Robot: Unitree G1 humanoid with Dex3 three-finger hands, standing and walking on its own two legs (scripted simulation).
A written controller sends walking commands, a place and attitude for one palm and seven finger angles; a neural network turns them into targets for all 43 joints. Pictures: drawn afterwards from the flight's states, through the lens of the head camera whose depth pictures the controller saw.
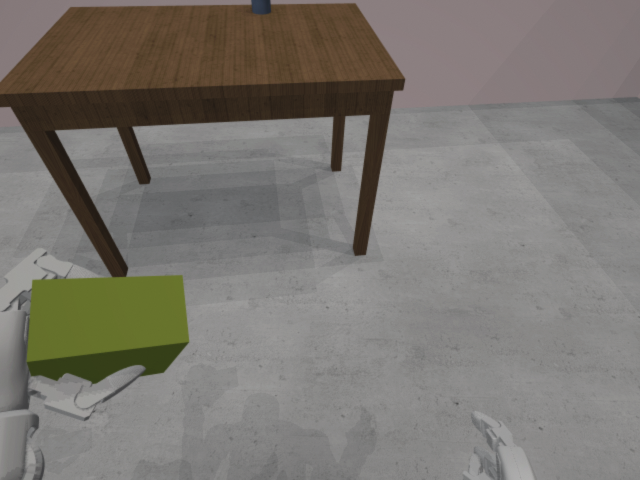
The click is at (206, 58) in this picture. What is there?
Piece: table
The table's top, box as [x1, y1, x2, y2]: [0, 3, 404, 106]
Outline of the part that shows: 404,77 355,3 271,4 271,11 268,14 253,13 251,11 251,5 70,7 0,82 0,106 402,90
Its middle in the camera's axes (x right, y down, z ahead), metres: -0.34 -0.64 +1.26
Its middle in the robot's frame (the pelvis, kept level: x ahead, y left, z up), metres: +1.35 +0.42 -0.01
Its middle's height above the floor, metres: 0.76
